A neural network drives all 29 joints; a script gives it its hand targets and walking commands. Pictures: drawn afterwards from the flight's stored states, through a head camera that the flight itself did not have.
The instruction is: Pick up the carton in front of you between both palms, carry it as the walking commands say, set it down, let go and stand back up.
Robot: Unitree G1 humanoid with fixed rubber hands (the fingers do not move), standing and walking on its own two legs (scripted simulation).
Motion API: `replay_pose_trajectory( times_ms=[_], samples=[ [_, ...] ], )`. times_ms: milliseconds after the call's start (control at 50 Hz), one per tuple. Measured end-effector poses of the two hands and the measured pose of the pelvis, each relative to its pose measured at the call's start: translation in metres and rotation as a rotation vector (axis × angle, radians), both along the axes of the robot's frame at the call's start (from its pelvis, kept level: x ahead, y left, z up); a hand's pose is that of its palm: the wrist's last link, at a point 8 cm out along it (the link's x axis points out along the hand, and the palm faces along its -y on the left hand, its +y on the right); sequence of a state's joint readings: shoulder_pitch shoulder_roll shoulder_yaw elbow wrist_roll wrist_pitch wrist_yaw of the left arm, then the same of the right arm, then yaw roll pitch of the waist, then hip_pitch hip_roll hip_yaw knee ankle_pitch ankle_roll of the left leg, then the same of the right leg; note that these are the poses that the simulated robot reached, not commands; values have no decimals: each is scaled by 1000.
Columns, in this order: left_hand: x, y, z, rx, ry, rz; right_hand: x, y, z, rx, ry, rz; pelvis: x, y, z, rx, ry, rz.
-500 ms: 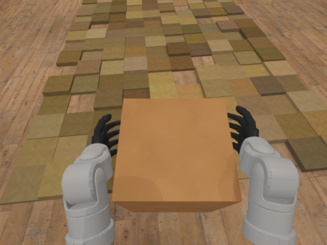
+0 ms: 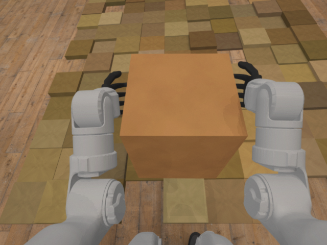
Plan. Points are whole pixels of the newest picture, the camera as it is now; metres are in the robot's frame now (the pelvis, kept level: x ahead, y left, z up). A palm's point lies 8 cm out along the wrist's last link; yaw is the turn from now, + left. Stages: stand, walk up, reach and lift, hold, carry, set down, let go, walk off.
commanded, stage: carry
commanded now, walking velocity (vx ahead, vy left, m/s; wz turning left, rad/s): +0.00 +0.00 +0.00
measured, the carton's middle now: (178, 123) +0.38 +0.01 +0.05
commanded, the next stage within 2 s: none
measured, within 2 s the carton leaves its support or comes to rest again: neither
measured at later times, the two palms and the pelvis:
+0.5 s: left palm (152, 0) +0.68 +0.08 +0.19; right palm (271, 4) +0.63 -0.22 +0.20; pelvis +0.26 -0.01 +0.06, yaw -3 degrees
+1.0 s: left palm out of the picture +0.75 +0.11 +0.17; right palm out of the picture +0.76 -0.19 +0.18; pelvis +0.39 -0.05 +0.06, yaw -1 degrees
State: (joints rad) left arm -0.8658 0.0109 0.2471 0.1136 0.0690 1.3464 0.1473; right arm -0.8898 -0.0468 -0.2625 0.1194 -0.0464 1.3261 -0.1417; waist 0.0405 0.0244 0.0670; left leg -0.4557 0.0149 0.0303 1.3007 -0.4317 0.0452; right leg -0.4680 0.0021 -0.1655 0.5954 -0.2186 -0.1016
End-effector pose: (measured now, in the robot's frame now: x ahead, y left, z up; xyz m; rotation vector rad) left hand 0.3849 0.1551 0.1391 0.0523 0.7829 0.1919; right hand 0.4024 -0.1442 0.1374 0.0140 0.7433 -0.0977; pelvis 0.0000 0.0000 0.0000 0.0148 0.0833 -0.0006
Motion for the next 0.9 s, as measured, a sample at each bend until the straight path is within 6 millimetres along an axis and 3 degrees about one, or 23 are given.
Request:
replay_pose_trajectory(
  times_ms=[120, 280, 400, 480, 540, 620, 700, 800, 900],
  samples=[
    [73, 2, -3, -55, -41, 69, 78, 2, -2, 46, -31, -19, 65, -8, 15, 26, 31, -5],
    [181, -3, 9, -108, -175, 43, 166, -4, 12, 26, -162, -83, 166, 0, 17, 57, 30, -30],
    [247, -43, 26, -128, -130, -86, 193, -39, 21, 48, -122, -194, 215, 7, 51, 8, 33, -37],
    [286, -73, 50, -153, -185, -133, 217, -66, 50, 46, -182, -261, 251, -1, 62, -13, 30, -44],
    [312, -85, 67, -142, -231, -131, 249, -79, 71, 44, -224, -244, 282, -16, 57, 13, 14, -48],
    [342, -88, 82, -61, -222, -114, 296, -85, 81, 43, -208, -174, 317, -30, 53, -15, 1, -63],
    [355, -81, 75, -36, -108, -74, 325, -79, 76, 29, -91, -115, 337, -41, 62, -10, 10, -57],
    [359, -64, 59, -37, -24, -19, 345, -62, 62, 10, -4, -58, 360, -47, 67, -7, 14, -44],
    [361, -50, 42, -41, -8, -7, 352, -48, 48, -13, 12, -35, 378, -45, 62, -31, 1, -32]
  ],
)
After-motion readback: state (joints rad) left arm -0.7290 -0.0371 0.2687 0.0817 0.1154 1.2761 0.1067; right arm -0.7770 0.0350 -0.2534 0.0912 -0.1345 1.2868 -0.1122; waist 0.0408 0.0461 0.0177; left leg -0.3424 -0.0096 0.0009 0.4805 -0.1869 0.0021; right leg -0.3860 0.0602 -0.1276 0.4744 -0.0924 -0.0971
